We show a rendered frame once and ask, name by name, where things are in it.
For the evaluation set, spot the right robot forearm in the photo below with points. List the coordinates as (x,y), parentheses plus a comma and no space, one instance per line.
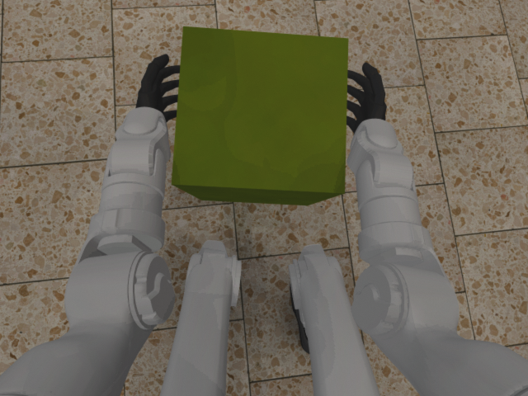
(391,226)

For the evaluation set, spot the right robot hand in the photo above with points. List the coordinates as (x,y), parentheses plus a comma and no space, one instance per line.
(371,99)

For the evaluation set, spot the left robot hand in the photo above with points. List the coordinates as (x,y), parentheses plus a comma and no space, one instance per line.
(152,88)

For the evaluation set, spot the right robot foot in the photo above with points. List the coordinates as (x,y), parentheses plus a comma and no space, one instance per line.
(302,334)

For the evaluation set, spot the carton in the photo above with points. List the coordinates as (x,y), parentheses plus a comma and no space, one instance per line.
(261,117)

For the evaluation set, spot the robot left shin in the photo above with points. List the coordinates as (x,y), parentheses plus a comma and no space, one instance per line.
(196,258)

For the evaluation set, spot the robot right upper arm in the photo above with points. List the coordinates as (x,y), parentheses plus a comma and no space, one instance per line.
(412,316)

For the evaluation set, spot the left robot forearm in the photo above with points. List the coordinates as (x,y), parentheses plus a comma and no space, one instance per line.
(129,218)

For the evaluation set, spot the robot left upper arm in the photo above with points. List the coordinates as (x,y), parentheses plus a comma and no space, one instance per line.
(113,303)

